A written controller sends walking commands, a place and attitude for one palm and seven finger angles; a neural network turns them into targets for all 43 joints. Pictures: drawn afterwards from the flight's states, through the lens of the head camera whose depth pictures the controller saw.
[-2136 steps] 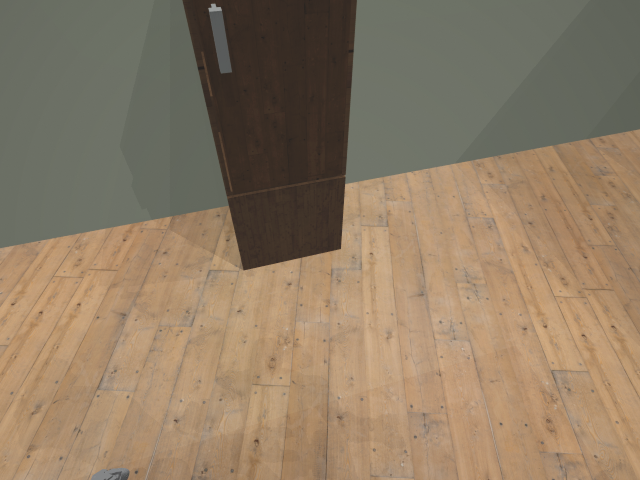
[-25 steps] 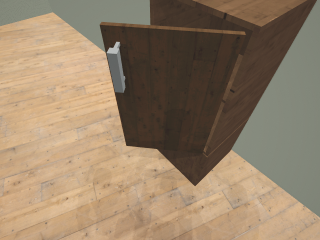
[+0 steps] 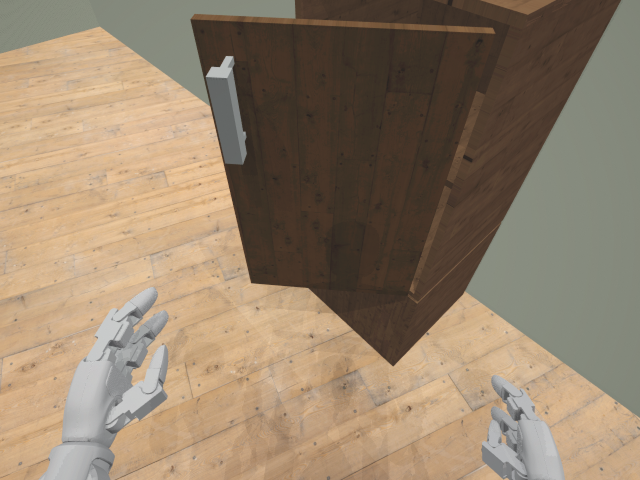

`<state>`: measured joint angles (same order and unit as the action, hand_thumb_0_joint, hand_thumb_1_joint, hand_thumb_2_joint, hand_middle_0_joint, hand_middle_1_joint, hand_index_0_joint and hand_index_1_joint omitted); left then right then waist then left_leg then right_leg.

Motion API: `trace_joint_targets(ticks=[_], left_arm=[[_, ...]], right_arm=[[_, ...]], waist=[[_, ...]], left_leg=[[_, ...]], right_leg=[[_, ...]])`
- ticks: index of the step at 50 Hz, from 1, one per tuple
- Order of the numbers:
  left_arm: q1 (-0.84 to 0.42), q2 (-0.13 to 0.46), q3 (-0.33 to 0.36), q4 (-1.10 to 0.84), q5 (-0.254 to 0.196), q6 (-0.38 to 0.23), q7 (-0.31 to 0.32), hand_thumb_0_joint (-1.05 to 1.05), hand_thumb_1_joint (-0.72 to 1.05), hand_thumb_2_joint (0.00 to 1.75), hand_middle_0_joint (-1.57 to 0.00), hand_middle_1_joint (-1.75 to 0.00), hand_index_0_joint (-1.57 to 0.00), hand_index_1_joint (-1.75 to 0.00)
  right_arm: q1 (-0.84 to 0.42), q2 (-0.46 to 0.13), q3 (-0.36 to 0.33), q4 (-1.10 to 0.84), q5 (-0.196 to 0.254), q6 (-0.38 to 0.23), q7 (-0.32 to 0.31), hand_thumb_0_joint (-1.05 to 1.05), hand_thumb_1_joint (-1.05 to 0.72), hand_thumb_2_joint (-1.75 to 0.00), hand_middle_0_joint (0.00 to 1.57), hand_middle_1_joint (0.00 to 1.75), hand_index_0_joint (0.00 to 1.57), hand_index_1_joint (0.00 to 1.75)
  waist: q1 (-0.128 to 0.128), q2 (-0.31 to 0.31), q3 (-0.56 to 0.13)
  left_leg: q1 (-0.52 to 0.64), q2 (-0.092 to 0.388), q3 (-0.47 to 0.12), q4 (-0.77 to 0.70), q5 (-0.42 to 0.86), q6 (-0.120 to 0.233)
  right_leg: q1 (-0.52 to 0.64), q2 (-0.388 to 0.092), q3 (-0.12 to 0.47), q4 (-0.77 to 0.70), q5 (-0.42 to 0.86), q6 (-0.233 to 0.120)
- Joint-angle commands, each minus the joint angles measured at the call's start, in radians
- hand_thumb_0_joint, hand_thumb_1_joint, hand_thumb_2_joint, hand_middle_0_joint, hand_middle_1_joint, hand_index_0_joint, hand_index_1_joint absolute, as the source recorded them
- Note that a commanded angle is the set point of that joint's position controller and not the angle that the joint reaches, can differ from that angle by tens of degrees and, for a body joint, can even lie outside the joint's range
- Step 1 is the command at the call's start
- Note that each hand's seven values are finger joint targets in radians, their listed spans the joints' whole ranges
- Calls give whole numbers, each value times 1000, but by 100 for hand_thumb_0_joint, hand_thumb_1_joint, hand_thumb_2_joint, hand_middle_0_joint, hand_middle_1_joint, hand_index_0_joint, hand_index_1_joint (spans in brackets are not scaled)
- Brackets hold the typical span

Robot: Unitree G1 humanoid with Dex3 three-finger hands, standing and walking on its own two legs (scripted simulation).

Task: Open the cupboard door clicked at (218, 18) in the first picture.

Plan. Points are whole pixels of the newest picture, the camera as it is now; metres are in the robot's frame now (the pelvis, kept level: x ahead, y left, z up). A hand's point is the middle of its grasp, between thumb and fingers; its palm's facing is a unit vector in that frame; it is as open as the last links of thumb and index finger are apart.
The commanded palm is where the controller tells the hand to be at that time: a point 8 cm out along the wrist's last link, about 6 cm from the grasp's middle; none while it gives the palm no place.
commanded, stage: raise the hand with hooked fingers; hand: left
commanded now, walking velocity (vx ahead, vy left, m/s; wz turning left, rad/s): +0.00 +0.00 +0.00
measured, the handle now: (232, 111) +0.56 +0.15 +0.17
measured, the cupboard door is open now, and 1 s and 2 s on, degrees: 42 42 42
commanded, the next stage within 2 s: move the hooked fingers beside the handle in 1.82 s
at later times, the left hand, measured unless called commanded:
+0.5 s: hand (116, 374) +0.22 +0.23 +0.07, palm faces -0.04 -1.00 -0.07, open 10.7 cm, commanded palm +0.18 +0.28 +0.08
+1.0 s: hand (63, 300) +0.26 +0.27 +0.15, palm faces +0.02 -1.00 -0.06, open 13.5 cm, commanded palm +0.23 +0.31 +0.15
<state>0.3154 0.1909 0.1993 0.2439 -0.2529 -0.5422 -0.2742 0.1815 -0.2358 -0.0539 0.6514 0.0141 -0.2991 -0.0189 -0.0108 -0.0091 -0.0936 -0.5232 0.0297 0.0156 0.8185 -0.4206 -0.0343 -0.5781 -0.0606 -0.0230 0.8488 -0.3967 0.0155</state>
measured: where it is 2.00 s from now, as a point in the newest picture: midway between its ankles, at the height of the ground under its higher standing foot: outside the picture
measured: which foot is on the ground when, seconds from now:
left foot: down 0.00-1.00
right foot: down 0.00-1.00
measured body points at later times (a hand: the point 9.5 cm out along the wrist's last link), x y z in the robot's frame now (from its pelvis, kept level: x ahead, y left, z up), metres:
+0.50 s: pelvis +0.00 +0.01 -0.01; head +0.02 +0.01 +0.44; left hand +0.21 +0.28 +0.08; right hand +0.16 -0.21 -0.09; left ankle -0.01 +0.14 -0.70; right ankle +0.02 -0.13 -0.70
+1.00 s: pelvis +0.00 +0.01 +0.02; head +0.00 +0.00 +0.47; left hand +0.25 +0.32 +0.15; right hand +0.19 -0.23 -0.04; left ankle -0.01 +0.14 -0.70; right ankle +0.02 -0.13 -0.70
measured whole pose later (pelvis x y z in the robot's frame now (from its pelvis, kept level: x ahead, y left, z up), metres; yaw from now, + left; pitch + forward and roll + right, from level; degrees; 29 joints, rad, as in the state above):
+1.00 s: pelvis +0.00 +0.01 +0.02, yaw +1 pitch +1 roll -1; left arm 0.05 0.40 0.41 0.16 -0.36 -0.07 -0.47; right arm 0.25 -0.27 0.05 0.59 0.06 -0.29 -0.11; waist 0.03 0.04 -0.05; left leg -0.33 0.04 -0.02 0.69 -0.38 -0.03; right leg -0.34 -0.04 -0.06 0.65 -0.33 0.02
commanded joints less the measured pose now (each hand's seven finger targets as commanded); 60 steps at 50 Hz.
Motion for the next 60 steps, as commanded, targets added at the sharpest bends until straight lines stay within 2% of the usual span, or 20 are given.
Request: trace_joint_targets(ticks=[1,2,4,6,9,11,13,14,17,19,23,29,30,33,36,39,42,44,46,60], left_arm=[[179,182,148,-139,-92,-64,-228,0,55,75,-22,-53,-22,-53],[135,170,142,-194,-122,-27,-234,0,53,74,-23,-54,-23,-54],[7,212,178,-321,-161,29,-209,0,48,72,-23,-57,-23,-57],[-5,191,152,-471,-132,51,-163,0,43,70,-23,-60,-23,-60],[-94,196,94,-568,-77,73,-115,0,36,67,-24,-64,-24,-64],[-78,191,79,-540,-58,95,-115,0,32,65,-24,-68,-24,-68],[-67,211,96,-501,-60,129,-125,0,27,63,-25,-70,-25,-70],[-73,234,117,-469,-70,157,-138,0,25,62,-25,-72,-25,-72],[-20,251,155,-478,-87,219,-139,0,18,59,-25,-76,-25,-76],[-6,268,189,-441,-104,258,-132,0,13,57,-25,-80,-25,-80],[-33,260,193,-464,-117,269,-106,0,4,53,-26,-86,-26,-86],[-161,312,209,-415,-117,280,-119,0,-10,47,-27,-94,-27,-94],[-193,326,215,-439,-115,279,-124,0,-13,46,-27,-96,-27,-96],[-233,352,240,-415,-116,290,-128,0,-20,43,-28,-100,-28,-100],[-292,375,261,-410,-124,307,-140,0,-27,40,-28,-105,-28,-105],[-333,397,276,-356,-126,340,-153,0,-34,37,-29,-110,-29,-110],[-391,400,274,-339,-126,373,-167,0,-41,34,-29,-114,-29,-114],[-416,430,300,-308,-130,393,-176,0,-45,32,-30,-117,-30,-117],[-458,434,303,-288,-130,412,-189,0,-50,30,-30,-120,-30,-120],[-725,544,349,-185,-114,492,-234,0,-50,30,-30,-120,-30,-120]], right_arm=[[-72,-159,-45,-262,26,-43,-1,0,-90,-90,20,30,20,30],[-78,-149,-37,-286,34,-37,-10,0,-90,-90,20,30,20,30],[-52,-152,-29,-304,31,-26,-32,0,-90,-90,20,30,20,30],[-5,-134,-27,-296,25,-18,-37,0,-90,-90,20,30,20,30],[22,-133,-12,-265,14,-11,-49,0,-90,-90,20,30,20,30],[24,-131,-9,-246,20,-14,-55,0,-90,-90,20,30,20,30],[12,-136,-3,-237,28,-18,-63,0,-90,-90,20,30,20,30],[6,-140,4,-238,29,-17,-66,0,-90,-90,20,30,20,30],[-13,-132,13,-251,34,-23,-66,0,-90,-90,20,30,20,30],[-27,-128,21,-253,33,-24,-66,0,-90,-90,20,30,20,30],[-19,-129,30,-251,33,-37,-64,0,-90,-90,20,30,20,30],[1,-153,40,-238,36,-52,-75,0,-90,-90,20,30,20,30],[4,-153,40,-238,38,-55,-76,0,-90,-90,20,30,20,30],[8,-155,42,-225,41,-64,-86,0,-90,-90,20,30,20,30],[3,-156,44,-216,42,-67,-92,0,-90,-90,20,30,20,30],[3,-163,49,-209,44,-67,-98,0,-90,-90,20,30,20,30],[-5,-159,51,-209,48,-65,-104,0,-90,-90,20,30,20,30],[-5,-164,55,-206,47,-62,-106,0,-90,-90,20,30,20,30],[-10,-162,58,-206,49,-56,-108,0,-90,-90,20,30,20,30],[-28,-159,78,-194,53,-25,-120,0,-90,-90,20,30,20,30]], waist=[[84,-33,-171],[78,-32,-175],[50,-32,-155],[37,81,-212],[-15,78,-166],[-27,103,-159],[-24,102,-149],[-9,111,-132],[20,108,-204],[39,71,-179],[33,45,-147],[27,33,-75],[29,65,-110],[28,51,-107],[35,98,-116],[39,75,-82],[36,102,-77],[43,60,-74],[42,81,-76],[41,84,-94]], left_leg=[[-130,-76,41,54,166,36],[-133,-76,38,50,110,38],[-138,-66,16,68,121,44],[-58,-48,-2,62,221,50],[-41,-30,-31,75,275,55],[-31,-28,-35,62,238,54],[-34,-29,-39,40,196,53],[-36,-31,-48,26,200,51],[-1,-33,-43,-17,210,49],[-2,-33,-50,-46,222,46],[5,-32,-43,-87,196,42],[29,-34,-40,-134,144,45],[59,-35,-37,-144,150,46],[90,-34,-37,-165,162,48],[132,-37,-31,-183,206,48],[150,-37,-31,-203,222,49],[182,-39,-26,-225,230,50],[189,-37,-29,-236,246,51],[204,-39,-25,-248,252,51],[304,-42,-25,-314,323,55]], right_leg=[[71,22,39,-29,112,-37],[49,25,48,-56,12,-29],[38,40,60,-53,7,-22],[53,59,12,-4,181,-30],[16,77,-21,18,258,-33],[2,74,-28,-4,217,-29],[10,72,-31,-34,167,-27],[28,79,-37,-36,166,-35],[94,70,-45,-66,167,-29],[126,77,-56,-81,175,-32],[136,71,-62,-116,149,-22],[159,70,-45,-178,81,-25],[172,66,-42,-184,88,-26],[197,66,-45,-208,106,-24],[238,66,-40,-225,169,-27],[261,70,-42,-247,198,-28],[271,67,-40,-268,219,-26],[303,69,-38,-283,236,-27],[307,68,-38,-291,251,-26],[379,66,-36,-355,345,-27]])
